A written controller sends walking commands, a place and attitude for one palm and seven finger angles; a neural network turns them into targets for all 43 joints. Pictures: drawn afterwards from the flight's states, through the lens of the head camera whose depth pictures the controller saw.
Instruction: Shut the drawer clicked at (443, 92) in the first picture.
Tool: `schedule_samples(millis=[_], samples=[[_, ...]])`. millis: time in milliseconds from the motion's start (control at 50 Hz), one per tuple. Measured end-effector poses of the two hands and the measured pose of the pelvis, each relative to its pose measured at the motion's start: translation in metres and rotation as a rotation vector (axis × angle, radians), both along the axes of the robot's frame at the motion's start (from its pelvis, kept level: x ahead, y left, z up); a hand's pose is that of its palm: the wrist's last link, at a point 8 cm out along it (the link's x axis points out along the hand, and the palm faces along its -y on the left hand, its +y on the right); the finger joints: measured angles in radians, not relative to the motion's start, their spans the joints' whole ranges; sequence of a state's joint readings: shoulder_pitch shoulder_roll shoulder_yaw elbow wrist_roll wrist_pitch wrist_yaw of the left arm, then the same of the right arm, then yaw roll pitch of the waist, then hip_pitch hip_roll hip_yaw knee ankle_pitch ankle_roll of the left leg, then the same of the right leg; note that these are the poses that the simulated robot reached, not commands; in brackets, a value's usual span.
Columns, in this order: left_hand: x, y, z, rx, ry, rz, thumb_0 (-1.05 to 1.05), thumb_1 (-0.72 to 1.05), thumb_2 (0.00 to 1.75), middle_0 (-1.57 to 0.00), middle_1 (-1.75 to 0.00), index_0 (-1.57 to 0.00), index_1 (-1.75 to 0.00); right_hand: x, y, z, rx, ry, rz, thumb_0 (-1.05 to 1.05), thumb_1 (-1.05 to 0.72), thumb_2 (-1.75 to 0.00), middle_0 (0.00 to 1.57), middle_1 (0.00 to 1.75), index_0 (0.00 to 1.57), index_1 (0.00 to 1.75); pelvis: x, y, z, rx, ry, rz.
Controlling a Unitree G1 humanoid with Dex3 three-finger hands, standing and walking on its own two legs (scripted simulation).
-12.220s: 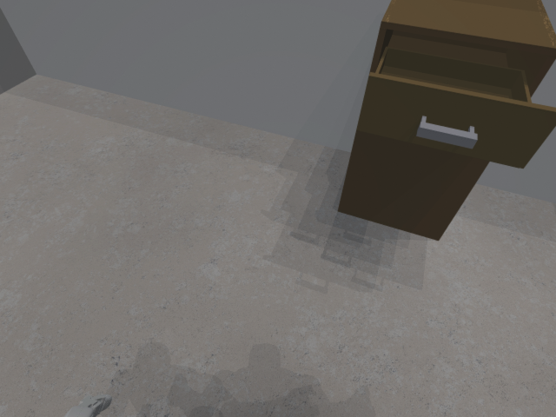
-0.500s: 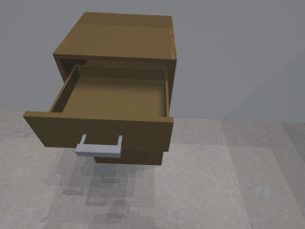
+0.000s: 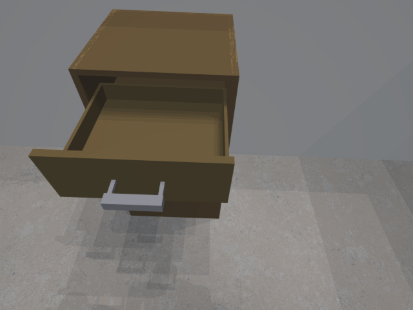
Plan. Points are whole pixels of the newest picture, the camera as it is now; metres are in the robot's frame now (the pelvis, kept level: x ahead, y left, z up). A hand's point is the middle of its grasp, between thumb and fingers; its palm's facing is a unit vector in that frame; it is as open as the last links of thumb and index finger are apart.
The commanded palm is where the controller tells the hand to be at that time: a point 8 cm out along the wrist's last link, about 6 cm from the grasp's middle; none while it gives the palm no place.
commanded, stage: look again from close up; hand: left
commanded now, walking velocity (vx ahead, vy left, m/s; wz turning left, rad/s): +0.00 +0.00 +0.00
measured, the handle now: (135, 193) +0.35 +0.18 -0.01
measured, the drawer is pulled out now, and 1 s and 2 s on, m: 0.30 0.30 0.30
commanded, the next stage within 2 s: shuffle to correct the standing spot in 0.32 s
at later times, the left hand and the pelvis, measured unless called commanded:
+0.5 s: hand out of the picture -0.01 +0.15 -0.18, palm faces +0.01 -0.99 -0.17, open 7.3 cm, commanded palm none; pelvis +0.00 -0.01 +0.00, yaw +0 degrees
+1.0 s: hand out of the picture +0.04 +0.13 -0.18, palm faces +0.03 -0.98 -0.18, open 7.3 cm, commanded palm none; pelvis +0.05 -0.03 +0.00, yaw +0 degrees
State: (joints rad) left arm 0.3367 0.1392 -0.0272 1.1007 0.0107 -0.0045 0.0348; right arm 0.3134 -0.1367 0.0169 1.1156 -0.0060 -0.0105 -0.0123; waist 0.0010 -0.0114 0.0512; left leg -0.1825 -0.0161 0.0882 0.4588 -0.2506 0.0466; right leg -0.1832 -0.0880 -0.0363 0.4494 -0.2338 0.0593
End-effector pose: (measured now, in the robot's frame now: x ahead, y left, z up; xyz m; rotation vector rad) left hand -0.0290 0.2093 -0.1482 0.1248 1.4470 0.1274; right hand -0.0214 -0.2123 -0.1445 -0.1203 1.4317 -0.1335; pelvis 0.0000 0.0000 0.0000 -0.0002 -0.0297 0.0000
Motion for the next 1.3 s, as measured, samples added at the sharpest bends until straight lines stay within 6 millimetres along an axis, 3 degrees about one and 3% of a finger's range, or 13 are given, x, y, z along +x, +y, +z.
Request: schedule_samples(millis=[220, 520, 760, 920, 980, 1080, 1220, 1300], samples=[[0.018, -0.008, 0.0, -0.001, -0.046, -0.002, 0.01, 0.92, 0.9, -0.2, -0.3, -0.2, -0.3, 0.011, -0.003, -0.001, -0.001, -0.027, -0.003, 0.01, -0.92, -0.9, 0.2, 0.3, 0.2, 0.3, 0.003, -0.005, 0.001, 0.001, -0.008, -0.002], [0.013, -0.01, 0.002, 0.007, -0.034, -0.004, 0.0, 0.91, 0.9, -0.2, -0.3, -0.2, -0.3, 0.01, -0.01, -0.001, 0.004, -0.023, -0.008, 0.0, -0.91, -0.9, 0.2, 0.3, 0.2, 0.3, 0.005, -0.011, 0.001, 0.004, -0.009, -0.006], [0.015, -0.018, -0.002, 0.0, 0.032, 0.024, 0.0, 0.91, 0.9, -0.2, -0.3, -0.2, -0.3, 0.008, -0.013, -0.008, 0.011, 0.057, -0.035, 0.0, -0.91, -0.9, 0.2, 0.3, 0.2, 0.3, 0.038, -0.019, -0.006, 0.007, 0.015, -0.008], [0.048, -0.028, -0.003, 0.009, 0.014, 0.027, 0.0, 0.91, 0.9, -0.2, -0.3, -0.2, -0.3, 0.034, -0.015, -0.011, 0.008, 0.049, -0.03, 0.0, -0.91, -0.9, 0.2, 0.3, 0.2, 0.3, 0.055, -0.025, -0.007, 0.006, 0.014, -0.004], [0.063, -0.03, 0.001, 0.014, -0.025, 0.021, 0.0, 0.91, 0.9, -0.2, -0.3, -0.2, -0.3, 0.05, -0.016, -0.008, 0.008, 0.018, -0.025, 0.0, -0.91, -0.9, 0.2, 0.3, 0.2, 0.3, 0.055, -0.026, -0.003, 0.004, 0.016, 0.001], [0.071, -0.016, 0.005, 0.051, -0.057, 0.018, 0.02, 0.93, 0.9, -0.2, -0.3, -0.21, -0.3, 0.064, -0.032, -0.004, -0.031, -0.021, -0.01, 0.02, -0.93, -0.9, 0.2, 0.3, 0.2, 0.3, 0.048, -0.027, -0.001, 0.007, 0.02, -0.002], [0.074, 0.0, 0.005, 0.088, -0.124, -0.033, 0.01, 0.92, 0.9, -0.2, -0.3, -0.2, -0.3, 0.078, -0.047, -0.001, -0.052, -0.136, 0.009, 0.01, -0.92, -0.9, 0.2, 0.3, 0.2, 0.3, 0.023, -0.025, -0.005, -0.005, 0.027, -0.004], [0.076, 0.01, 0.005, 0.087, -0.167, -0.044, 0.01, 0.91, 0.9, -0.2, -0.3, -0.21, -0.3, 0.08, -0.047, 0.001, -0.063, -0.197, 0.042, 0.0, -0.92, -0.9, 0.2, 0.3, 0.19, 0.3, 0.009, -0.02, -0.008, -0.002, 0.008, 0.004]])
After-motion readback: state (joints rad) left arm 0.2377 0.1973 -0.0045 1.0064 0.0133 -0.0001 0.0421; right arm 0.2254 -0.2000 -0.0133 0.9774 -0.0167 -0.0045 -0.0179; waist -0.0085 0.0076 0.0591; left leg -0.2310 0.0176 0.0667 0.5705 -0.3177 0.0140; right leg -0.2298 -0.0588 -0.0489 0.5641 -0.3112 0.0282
